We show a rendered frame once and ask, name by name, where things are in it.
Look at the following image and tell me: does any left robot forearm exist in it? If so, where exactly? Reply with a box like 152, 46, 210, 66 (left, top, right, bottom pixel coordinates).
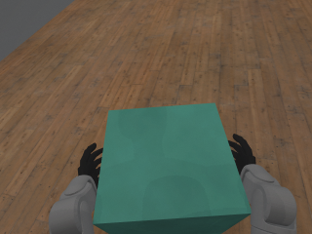
48, 175, 98, 234

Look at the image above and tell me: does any right robot forearm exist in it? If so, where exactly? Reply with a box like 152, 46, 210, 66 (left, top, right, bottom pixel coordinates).
240, 164, 297, 234

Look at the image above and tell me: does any robot right hand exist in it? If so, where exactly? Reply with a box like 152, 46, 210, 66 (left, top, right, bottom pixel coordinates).
228, 134, 256, 176

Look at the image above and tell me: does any robot left hand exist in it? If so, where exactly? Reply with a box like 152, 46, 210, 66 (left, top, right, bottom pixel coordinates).
78, 143, 103, 189

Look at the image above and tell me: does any carton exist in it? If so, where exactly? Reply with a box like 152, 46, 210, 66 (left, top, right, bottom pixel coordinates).
93, 102, 252, 234

